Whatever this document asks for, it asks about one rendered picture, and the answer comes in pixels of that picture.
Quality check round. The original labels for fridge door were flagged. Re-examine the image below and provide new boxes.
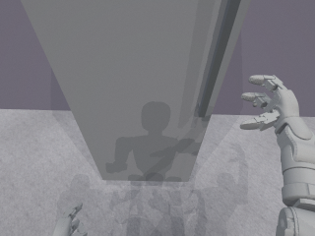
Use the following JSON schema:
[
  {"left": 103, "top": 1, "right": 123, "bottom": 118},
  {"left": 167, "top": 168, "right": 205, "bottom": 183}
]
[{"left": 21, "top": 0, "right": 250, "bottom": 182}]

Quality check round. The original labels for robot left hand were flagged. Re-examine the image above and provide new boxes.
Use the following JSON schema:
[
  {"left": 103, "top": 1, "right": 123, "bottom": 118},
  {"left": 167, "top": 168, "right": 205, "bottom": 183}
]
[{"left": 51, "top": 202, "right": 88, "bottom": 236}]

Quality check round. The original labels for robot right upper arm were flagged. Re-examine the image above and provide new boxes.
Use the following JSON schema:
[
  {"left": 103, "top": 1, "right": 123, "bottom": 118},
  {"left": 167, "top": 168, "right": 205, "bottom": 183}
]
[{"left": 276, "top": 206, "right": 315, "bottom": 236}]

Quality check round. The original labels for right robot forearm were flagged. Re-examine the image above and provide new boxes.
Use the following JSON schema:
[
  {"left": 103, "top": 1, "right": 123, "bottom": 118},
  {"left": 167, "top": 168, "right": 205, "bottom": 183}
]
[{"left": 275, "top": 116, "right": 315, "bottom": 212}]

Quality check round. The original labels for robot right hand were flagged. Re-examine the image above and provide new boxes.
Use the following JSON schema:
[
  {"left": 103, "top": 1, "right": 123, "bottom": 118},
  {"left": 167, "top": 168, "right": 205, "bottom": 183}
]
[{"left": 240, "top": 75, "right": 300, "bottom": 132}]

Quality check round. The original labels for handle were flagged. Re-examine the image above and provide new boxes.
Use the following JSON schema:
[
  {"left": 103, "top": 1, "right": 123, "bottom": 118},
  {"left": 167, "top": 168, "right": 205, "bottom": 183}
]
[{"left": 198, "top": 0, "right": 241, "bottom": 118}]

